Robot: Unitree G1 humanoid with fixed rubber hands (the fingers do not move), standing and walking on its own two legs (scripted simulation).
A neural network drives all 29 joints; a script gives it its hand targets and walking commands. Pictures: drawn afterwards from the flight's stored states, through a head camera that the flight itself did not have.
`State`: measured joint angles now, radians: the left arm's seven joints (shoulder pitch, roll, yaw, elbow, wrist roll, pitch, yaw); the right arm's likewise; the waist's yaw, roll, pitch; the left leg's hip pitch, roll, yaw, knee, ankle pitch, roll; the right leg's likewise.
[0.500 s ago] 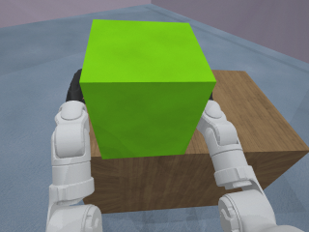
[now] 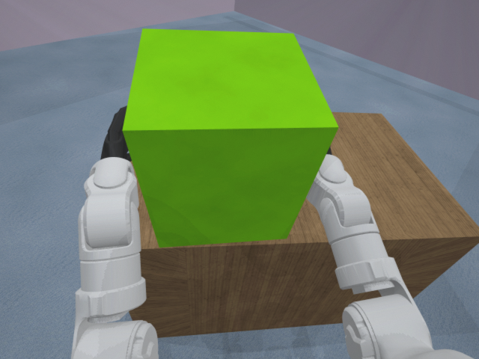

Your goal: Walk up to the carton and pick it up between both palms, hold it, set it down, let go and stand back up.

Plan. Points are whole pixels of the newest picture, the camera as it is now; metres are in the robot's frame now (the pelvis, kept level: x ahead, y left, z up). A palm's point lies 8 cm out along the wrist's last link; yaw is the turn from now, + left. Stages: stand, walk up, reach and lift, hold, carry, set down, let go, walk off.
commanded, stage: hold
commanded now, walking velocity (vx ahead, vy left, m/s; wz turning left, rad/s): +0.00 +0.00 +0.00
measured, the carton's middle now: (223, 145) +0.36 +0.01 +0.21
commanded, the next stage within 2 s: none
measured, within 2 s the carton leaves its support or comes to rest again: neither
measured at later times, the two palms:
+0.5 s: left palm (125, 158) +0.34 +0.15 +0.20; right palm (320, 154) +0.35 -0.15 +0.19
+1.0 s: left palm (121, 161) +0.34 +0.16 +0.19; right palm (317, 153) +0.35 -0.14 +0.20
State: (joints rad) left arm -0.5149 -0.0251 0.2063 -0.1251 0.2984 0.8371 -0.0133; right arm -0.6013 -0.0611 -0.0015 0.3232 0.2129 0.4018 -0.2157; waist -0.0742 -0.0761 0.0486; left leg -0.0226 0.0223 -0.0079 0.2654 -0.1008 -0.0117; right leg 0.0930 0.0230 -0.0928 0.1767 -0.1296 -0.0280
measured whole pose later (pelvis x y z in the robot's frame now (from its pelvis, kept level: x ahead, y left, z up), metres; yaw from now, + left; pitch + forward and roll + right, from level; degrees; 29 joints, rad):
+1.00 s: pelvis +0.00 -0.01 +0.00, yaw +0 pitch -9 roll -1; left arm -0.52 -0.01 0.21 -0.08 0.28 0.82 -0.02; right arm -0.61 -0.06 -0.01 0.35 0.21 0.40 -0.22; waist -0.07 -0.09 0.05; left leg -0.01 0.03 -0.01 0.26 -0.10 -0.02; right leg 0.09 0.03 -0.10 0.20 -0.14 -0.04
